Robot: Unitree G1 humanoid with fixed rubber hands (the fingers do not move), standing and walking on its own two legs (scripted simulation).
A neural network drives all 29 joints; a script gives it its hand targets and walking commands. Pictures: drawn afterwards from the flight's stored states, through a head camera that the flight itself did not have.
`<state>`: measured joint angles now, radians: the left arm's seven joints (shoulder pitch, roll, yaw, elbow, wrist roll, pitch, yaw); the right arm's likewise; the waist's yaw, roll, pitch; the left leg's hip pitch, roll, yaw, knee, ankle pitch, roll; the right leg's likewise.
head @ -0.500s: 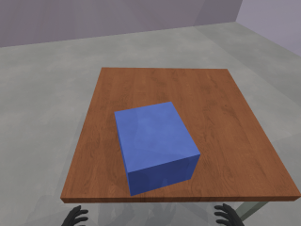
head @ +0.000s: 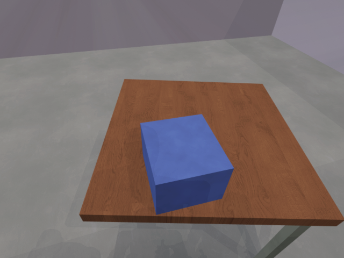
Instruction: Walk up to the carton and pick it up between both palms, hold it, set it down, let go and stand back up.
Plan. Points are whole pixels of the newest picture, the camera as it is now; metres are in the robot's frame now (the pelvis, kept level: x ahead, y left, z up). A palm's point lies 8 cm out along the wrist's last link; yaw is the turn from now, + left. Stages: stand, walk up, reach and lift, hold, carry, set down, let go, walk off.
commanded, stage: stand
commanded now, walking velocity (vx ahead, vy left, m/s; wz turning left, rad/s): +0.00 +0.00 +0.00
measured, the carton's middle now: (180, 160) +0.45 -0.03 -0.06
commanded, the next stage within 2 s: none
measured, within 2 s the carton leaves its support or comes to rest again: neither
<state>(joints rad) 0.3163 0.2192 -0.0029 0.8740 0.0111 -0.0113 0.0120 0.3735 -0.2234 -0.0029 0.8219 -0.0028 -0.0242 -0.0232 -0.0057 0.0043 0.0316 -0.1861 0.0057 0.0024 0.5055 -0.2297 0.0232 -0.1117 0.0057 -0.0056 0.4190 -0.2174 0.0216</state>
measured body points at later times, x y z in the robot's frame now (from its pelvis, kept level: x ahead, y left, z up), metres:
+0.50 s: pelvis -0.05 +0.02 -0.01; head -0.07 +0.03 +0.44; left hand -0.07 +0.27 -0.16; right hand -0.02 -0.23 -0.15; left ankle +0.03 +0.10 -0.74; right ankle +0.01 -0.13 -0.74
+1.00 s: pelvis -0.08 +0.01 -0.02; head -0.12 +0.03 +0.43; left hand -0.08 +0.25 -0.18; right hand -0.12 -0.24 -0.15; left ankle -0.11 +0.09 -0.74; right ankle -0.01 -0.12 -0.71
